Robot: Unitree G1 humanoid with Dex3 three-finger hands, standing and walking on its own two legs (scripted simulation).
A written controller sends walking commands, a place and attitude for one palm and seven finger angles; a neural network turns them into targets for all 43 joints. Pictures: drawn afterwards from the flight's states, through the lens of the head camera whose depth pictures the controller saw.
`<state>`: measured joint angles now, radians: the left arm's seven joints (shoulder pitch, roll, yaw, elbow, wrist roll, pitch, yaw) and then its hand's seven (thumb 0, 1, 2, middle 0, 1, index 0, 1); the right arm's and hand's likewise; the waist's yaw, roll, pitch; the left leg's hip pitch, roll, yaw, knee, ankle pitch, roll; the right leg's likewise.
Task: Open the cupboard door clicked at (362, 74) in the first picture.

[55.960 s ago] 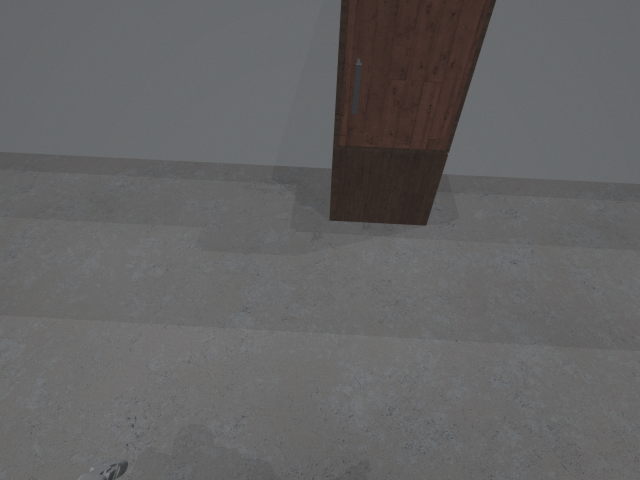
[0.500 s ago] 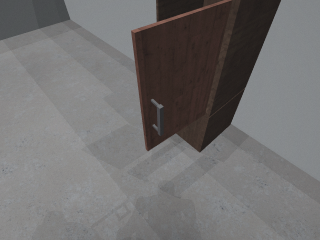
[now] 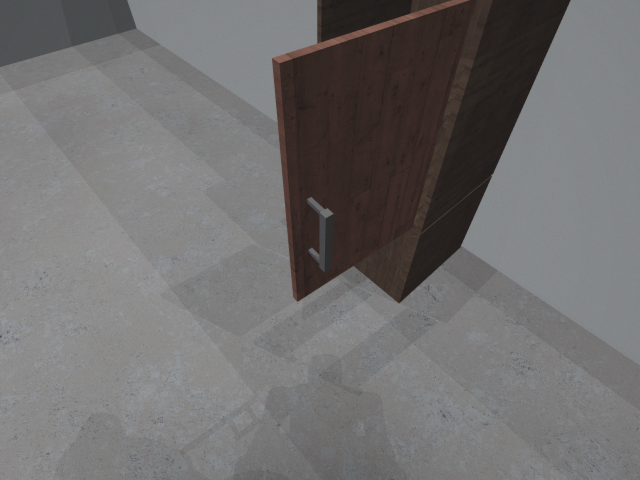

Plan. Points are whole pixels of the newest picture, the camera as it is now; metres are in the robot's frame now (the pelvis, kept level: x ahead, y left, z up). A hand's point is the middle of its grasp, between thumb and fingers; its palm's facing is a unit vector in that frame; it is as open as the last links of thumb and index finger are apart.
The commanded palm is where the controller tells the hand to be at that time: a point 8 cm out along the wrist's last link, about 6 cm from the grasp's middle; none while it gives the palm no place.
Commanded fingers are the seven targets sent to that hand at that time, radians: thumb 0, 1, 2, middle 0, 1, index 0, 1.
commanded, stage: look to check the result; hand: left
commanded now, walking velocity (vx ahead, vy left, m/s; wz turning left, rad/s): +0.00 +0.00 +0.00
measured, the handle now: (319, 236) +0.57 +0.04 -0.11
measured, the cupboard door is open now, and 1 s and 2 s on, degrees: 85 85 85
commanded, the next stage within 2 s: stand and wait in 0.36 s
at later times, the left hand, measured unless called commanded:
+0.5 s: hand out of the picture +0.04 +0.18 -0.17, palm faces +0.02 -0.97 -0.23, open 7.4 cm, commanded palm none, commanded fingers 0.00 0.90 0.90 -0.20 -0.30 -0.20 -0.30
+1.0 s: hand out of the picture +0.07 +0.18 -0.16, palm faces +0.02 -0.96 -0.26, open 7.4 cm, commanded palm none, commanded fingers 0.00 0.90 0.90 -0.20 -0.30 -0.20 -0.30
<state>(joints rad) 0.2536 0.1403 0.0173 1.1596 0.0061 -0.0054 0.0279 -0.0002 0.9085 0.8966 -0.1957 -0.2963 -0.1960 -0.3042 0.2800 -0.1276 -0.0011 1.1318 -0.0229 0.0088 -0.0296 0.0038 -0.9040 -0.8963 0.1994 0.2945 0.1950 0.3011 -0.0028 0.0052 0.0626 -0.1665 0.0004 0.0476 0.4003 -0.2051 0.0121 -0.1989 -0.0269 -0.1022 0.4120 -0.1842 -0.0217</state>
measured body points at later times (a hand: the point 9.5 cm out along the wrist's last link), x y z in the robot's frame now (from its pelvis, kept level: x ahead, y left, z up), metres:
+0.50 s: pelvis +0.02 -0.01 +0.00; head +0.04 -0.02 +0.45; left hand +0.04 +0.23 -0.15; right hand +0.03 -0.24 -0.16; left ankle +0.01 +0.11 -0.74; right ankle +0.03 -0.10 -0.74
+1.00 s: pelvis +0.03 -0.02 +0.00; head +0.04 -0.03 +0.45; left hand +0.07 +0.23 -0.14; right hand +0.06 -0.27 -0.16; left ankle +0.01 +0.11 -0.74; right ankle +0.03 -0.10 -0.74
